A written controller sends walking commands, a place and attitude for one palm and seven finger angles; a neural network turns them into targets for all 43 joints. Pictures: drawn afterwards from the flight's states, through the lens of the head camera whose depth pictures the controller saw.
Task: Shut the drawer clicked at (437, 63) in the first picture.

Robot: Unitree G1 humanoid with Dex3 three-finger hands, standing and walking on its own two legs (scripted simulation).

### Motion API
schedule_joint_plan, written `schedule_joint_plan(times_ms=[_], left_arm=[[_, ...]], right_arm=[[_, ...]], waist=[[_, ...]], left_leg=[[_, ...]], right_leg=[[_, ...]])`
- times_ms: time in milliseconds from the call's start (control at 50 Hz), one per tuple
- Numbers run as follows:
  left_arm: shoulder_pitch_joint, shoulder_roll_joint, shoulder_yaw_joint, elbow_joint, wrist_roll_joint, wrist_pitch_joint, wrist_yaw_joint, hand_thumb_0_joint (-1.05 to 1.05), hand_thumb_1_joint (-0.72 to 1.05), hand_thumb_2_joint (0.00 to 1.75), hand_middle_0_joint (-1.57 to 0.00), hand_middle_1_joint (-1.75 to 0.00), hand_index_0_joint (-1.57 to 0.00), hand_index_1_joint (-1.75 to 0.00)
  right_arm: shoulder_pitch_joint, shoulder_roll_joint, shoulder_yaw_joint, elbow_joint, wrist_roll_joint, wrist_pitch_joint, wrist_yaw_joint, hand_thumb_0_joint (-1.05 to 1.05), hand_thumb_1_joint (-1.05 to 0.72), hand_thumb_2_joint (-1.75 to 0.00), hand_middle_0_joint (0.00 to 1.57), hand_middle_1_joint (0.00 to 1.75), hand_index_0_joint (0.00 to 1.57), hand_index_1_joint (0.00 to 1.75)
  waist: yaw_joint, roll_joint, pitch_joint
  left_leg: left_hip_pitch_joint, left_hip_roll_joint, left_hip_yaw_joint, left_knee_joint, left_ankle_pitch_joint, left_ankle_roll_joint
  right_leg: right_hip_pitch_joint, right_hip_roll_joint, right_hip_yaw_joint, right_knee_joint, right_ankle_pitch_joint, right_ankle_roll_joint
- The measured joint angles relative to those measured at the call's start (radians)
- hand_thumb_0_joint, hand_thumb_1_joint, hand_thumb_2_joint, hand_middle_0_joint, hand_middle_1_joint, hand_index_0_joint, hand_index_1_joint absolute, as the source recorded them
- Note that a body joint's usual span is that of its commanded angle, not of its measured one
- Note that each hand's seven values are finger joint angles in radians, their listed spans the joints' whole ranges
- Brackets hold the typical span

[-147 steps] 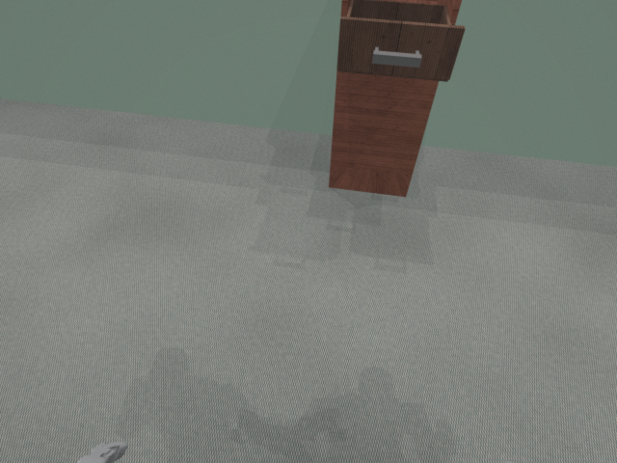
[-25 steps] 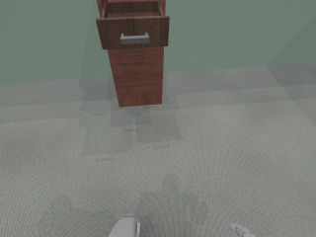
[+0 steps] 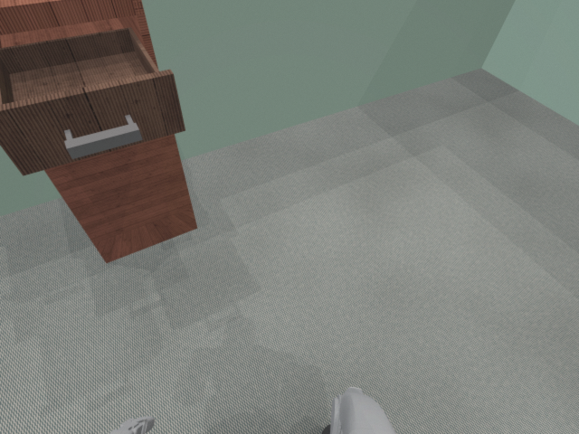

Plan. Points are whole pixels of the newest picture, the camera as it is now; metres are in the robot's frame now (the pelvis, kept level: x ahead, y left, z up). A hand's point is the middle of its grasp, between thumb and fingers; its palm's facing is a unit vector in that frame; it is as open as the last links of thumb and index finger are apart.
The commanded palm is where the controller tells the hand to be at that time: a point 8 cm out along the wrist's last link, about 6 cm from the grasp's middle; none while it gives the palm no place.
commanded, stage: walk to a spot facing it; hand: left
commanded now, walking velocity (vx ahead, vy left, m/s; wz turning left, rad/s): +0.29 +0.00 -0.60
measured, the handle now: (102, 133) +0.62 +0.39 +0.03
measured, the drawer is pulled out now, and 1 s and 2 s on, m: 0.29 0.29 0.29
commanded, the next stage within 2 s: turn to face it in 0.20 s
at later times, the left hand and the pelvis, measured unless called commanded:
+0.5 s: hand (219, 342) +0.29 +0.13 -0.17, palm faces -0.17 -0.96 -0.22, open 7.3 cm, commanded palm none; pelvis +0.19 -0.04 -0.01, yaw -10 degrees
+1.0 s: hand (191, 335) +0.30 +0.18 -0.17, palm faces +0.11 -0.96 -0.26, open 7.4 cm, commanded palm none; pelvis +0.24 -0.04 +0.00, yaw +5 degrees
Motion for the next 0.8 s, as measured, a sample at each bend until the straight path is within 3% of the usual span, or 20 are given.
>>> schedule_joint_plan(times_ms=[120, 160, 180, 200, 240, 300, 420, 480, 580, 600, 640, 680, 740, 800], left_arm=[[-0.073, -0.028, -0.023, -0.012, -0.005, -0.009, -0.004, 0.01, 0.91, 0.9, -0.2, -0.3, -0.19, -0.3], [-0.082, -0.033, -0.029, -0.022, -0.005, -0.029, -0.005, 0.01, 0.91, 0.9, -0.2, -0.3, -0.2, -0.3], [-0.079, -0.028, -0.033, -0.028, -0.005, -0.045, -0.005, 0.0, 0.91, 0.9, -0.2, -0.3, -0.2, -0.3], [-0.078, -0.026, -0.032, -0.032, -0.007, -0.062, 0.0, 0.0, 0.91, 0.9, -0.2, -0.3, -0.2, -0.3], [-0.068, -0.023, -0.032, -0.032, -0.023, -0.075, 0.014, 0.0, 0.91, 0.9, -0.2, -0.3, -0.2, -0.3], [-0.027, -0.02, -0.034, -0.014, -0.032, -0.07, 0.031, 0.0, 0.91, 0.9, -0.2, -0.3, -0.2, -0.3], [0.044, -0.03, -0.038, 0.043, -0.021, -0.071, 0.057, 0.0, 0.91, 0.9, -0.2, -0.3, -0.2, -0.3], [0.062, -0.036, -0.045, 0.065, -0.02, -0.071, 0.061, 0.0, 0.91, 0.9, -0.2, -0.3, -0.2, -0.3], [0.081, -0.045, -0.052, 0.075, -0.02, -0.068, 0.066, 0.0, 0.91, 0.9, -0.2, -0.3, -0.2, -0.3], [0.087, -0.046, -0.052, 0.075, -0.021, -0.065, 0.068, 0.0, 0.91, 0.9, -0.2, -0.3, -0.2, -0.3], [0.092, -0.039, -0.046, 0.076, -0.027, -0.052, 0.071, 0.0, 0.91, 0.9, -0.2, -0.3, -0.2, -0.3], [0.098, -0.036, -0.041, 0.076, -0.03, -0.036, 0.076, 0.0, 0.91, 0.9, -0.2, -0.3, -0.2, -0.3], [0.095, -0.032, -0.032, 0.082, -0.024, -0.014, 0.071, 0.0, 0.91, 0.9, -0.2, -0.3, -0.2, -0.3], [0.086, -0.02, -0.021, 0.072, -0.023, -0.006, 0.067, 0.0, 0.91, 0.9, -0.2, -0.3, -0.2, -0.3]], right_arm=[[0.056, 0.025, 0.008, 0.019, -0.01, 0.014, 0.008, 0.01, -0.91, -0.9, 0.2, 0.29, 0.2, 0.3], [0.073, 0.033, 0.009, 0.024, -0.007, 0.024, 0.012, 0.01, -0.91, -0.9, 0.2, 0.29, 0.2, 0.3], [0.084, 0.041, 0.011, 0.025, -0.003, 0.031, 0.017, 0.01, -0.91, -0.9, 0.2, 0.29, 0.2, 0.3], [0.078, 0.046, 0.014, 0.025, 0.003, 0.042, 0.022, 0.01, -0.91, -0.9, 0.2, 0.29, 0.2, 0.3], [0.028, 0.048, 0.014, 0.019, 0.012, 0.061, 0.021, 0.01, -0.91, -0.9, 0.2, 0.29, 0.21, 0.3], [-0.064, 0.043, 0.007, -0.023, 0.008, 0.068, 0.018, 0.01, -0.91, -0.9, 0.2, 0.29, 0.21, 0.3], [-0.228, 0.017, 0.001, -0.114, -0.001, 0.057, 0.008, 0.01, -0.91, -0.9, 0.2, 0.29, 0.2, 0.3], [-0.253, 0.014, 0.005, -0.113, 0.003, 0.058, 0.009, 0.0, -0.91, -0.9, 0.2, 0.29, 0.2, 0.3], [-0.234, 0.026, 0.018, -0.072, 0.006, 0.069, 0.018, 0.0, -0.91, -0.9, 0.2, 0.29, 0.2, 0.3], [-0.227, 0.028, 0.021, -0.066, 0.005, 0.071, 0.021, 0.0, -0.91, -0.9, 0.2, 0.29, 0.2, 0.3], [-0.224, 0.04, 0.019, -0.058, 0.002, 0.075, 0.021, 0.0, -0.92, -0.9, 0.2, 0.29, 0.2, 0.3], [-0.231, 0.041, 0.023, -0.065, -0.003, 0.08, 0.021, 0.0, -0.92, -0.9, 0.2, 0.29, 0.2, 0.3], [-0.238, 0.035, 0.019, -0.085, -0.004, 0.081, 0.013, 0.0, -0.93, -0.9, 0.2, 0.29, 0.21, 0.3], [-0.235, 0.024, 0.014, -0.094, -0.003, 0.085, 0.013, 0.0, -0.93, -0.9, 0.2, 0.29, 0.21, 0.3]], waist=[[-0.048, 0.024, 0.041], [-0.048, 0.033, 0.047], [-0.045, 0.025, 0.044], [-0.034, 0.02, 0.046], [-0.029, 0.02, 0.063], [-0.024, 0.023, 0.059], [-0.017, 0.05, 0.013], [-0.005, 0.058, -0.015], [0.027, 0.048, -0.046], [0.032, 0.045, -0.05], [0.039, 0.006, -0.048], [0.05, -0.011, -0.037], [0.039, -0.003, -0.017], [0.034, 0.007, -0.002]], left_leg=[[0.077, 0.044, 0.065, 0.045, -0.105, -0.057], [0.073, 0.085, 0.081, 0.148, -0.163, -0.076], [0.041, 0.11, 0.075, 0.268, -0.184, -0.08], [-0.024, 0.126, 0.024, 0.446, -0.2, -0.082], [-0.176, 0.112, -0.13, 0.783, -0.206, -0.076], [-0.359, 0.101, -0.244, 0.963, -0.106, -0.076], [-0.56, 0.104, -0.313, 0.776, 0.013, -0.082], [-0.542, 0.086, -0.31, 0.614, 0.049, -0.08], [-0.399, 0.036, -0.284, 0.345, 0.08, -0.07], [-0.361, 0.027, -0.278, 0.289, 0.113, -0.063], [-0.339, -0.013, -0.273, 0.275, 0.076, -0.002], [-0.334, -0.031, -0.265, 0.276, 0.061, 0.028], [-0.322, -0.047, -0.279, 0.222, 0.092, 0.039], [-0.311, -0.06, -0.304, 0.16, 0.131, 0.043]], right_leg=[[0.105, 0.051, -0.068, -0.254, -0.091, -0.051], [0.173, 0.087, -0.095, -0.331, -0.116, -0.08], [0.213, 0.095, -0.1, -0.374, -0.065, -0.105], [0.205, 0.103, -0.095, -0.344, -0.04, -0.125], [0.218, 0.126, -0.08, -0.292, -0.103, -0.141], [0.29, 0.159, -0.054, -0.357, -0.126, -0.128], [0.386, 0.181, -0.014, -0.493, -0.096, -0.12], [0.432, 0.176, -0.021, -0.521, -0.113, -0.107], [0.496, 0.156, -0.072, -0.498, -0.185, -0.077], [0.501, 0.149, -0.086, -0.473, -0.21, -0.068], [0.483, 0.106, -0.095, -0.389, -0.261, -0.042], [0.418, 0.089, -0.06, -0.228, -0.391, -0.012], [0.309, 0.079, -0.007, -0.004, -0.421, 0.009], [0.242, 0.064, 0.032, 0.067, -0.368, 0.026]])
